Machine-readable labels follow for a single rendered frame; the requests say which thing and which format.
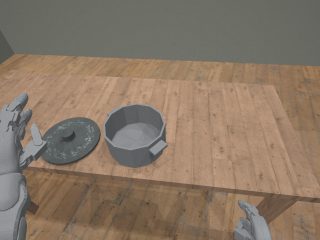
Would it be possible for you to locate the left robot forearm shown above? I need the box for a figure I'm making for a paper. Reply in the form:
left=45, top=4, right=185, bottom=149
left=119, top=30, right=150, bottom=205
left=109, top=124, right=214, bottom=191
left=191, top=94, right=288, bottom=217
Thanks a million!
left=0, top=172, right=31, bottom=240

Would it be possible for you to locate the lid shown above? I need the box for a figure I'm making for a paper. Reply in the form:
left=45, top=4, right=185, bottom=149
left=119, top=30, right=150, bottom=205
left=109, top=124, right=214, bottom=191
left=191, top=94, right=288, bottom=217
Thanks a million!
left=41, top=117, right=101, bottom=165

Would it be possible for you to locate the pot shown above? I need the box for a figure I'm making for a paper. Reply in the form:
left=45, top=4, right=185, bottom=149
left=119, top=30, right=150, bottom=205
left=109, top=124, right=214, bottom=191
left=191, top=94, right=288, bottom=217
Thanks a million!
left=103, top=103, right=168, bottom=168

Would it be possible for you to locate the table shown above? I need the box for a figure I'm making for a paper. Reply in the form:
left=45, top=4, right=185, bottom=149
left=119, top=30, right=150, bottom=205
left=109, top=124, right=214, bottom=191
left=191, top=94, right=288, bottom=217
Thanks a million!
left=0, top=71, right=320, bottom=240

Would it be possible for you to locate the knob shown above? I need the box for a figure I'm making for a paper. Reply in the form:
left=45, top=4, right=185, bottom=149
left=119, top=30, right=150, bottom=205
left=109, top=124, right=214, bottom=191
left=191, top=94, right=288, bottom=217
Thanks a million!
left=61, top=128, right=75, bottom=141

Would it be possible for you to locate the robot left hand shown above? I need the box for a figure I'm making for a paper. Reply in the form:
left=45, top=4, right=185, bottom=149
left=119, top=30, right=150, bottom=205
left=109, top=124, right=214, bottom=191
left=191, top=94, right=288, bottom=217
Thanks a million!
left=0, top=92, right=48, bottom=175

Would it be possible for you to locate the robot right hand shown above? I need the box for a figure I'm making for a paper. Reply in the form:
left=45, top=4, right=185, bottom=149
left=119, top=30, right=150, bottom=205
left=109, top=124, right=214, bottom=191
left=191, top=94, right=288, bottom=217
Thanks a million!
left=234, top=199, right=273, bottom=240

